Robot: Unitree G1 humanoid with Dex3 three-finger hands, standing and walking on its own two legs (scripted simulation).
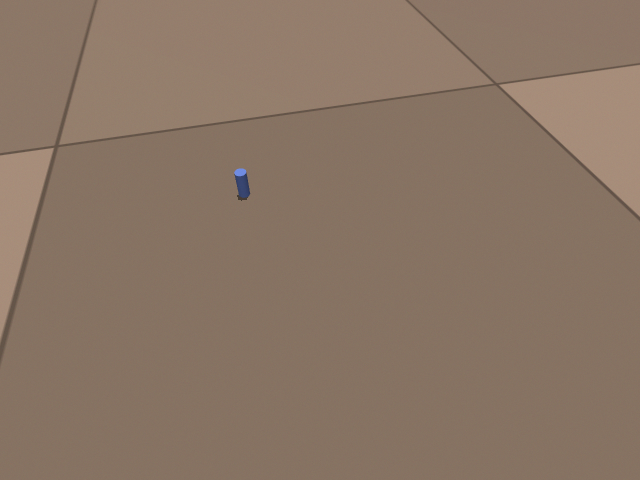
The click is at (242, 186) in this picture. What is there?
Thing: slim round
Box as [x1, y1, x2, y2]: [234, 168, 249, 197]
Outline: 240,168 235,170 234,173 239,195 245,197 249,194 245,170
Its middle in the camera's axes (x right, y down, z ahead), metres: -0.34 -0.23 +1.74
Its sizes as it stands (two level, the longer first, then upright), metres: 0.052 0.052 0.130
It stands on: the floor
